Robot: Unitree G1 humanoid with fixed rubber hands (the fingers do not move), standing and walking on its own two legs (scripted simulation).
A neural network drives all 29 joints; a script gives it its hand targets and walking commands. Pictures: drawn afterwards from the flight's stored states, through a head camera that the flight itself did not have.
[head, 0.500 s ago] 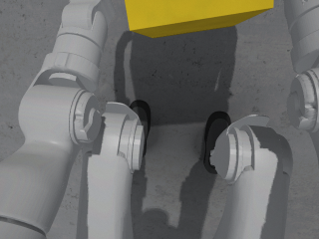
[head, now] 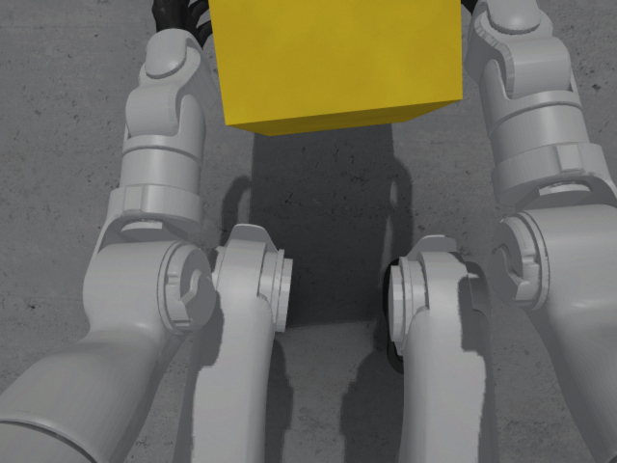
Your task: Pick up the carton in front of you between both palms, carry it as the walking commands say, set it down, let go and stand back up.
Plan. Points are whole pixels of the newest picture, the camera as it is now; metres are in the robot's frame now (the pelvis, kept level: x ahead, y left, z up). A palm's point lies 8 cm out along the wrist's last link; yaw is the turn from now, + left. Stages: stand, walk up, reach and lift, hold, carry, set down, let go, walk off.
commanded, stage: reach and lift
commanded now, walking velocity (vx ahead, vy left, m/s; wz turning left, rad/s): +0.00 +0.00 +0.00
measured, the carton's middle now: (331, 34) +0.55 +0.01 -0.19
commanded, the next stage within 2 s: none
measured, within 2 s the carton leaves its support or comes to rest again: neither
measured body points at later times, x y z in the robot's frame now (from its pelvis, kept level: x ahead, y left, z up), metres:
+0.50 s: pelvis -0.01 +0.01 +0.12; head +0.26 -0.01 +0.48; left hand +0.50 +0.16 +0.05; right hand +0.52 -0.15 +0.05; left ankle +0.11 +0.14 -0.35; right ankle +0.10 -0.12 -0.35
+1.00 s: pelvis +0.04 +0.00 +0.25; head +0.20 -0.01 +0.67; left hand +0.46 +0.15 +0.21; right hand +0.46 -0.15 +0.21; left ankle +0.11 +0.14 -0.35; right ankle +0.10 -0.12 -0.35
